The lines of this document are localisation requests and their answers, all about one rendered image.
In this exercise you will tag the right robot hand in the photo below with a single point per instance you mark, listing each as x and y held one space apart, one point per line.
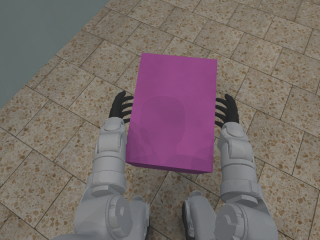
231 110

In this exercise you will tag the left robot shin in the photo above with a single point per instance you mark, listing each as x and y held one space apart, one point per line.
139 198

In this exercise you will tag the left robot hand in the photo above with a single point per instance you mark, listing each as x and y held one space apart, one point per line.
117 107

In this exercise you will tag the robot left forearm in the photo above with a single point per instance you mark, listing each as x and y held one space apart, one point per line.
108 169

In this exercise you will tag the robot right forearm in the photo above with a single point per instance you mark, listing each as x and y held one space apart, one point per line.
239 178

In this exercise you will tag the right robot upper arm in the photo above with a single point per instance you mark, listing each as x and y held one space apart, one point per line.
235 221

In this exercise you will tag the carton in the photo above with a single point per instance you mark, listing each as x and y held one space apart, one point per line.
172 122

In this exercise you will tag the right robot thigh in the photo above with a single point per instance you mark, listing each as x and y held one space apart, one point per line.
199 212

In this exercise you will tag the left robot upper arm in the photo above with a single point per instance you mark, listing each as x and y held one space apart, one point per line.
102 218

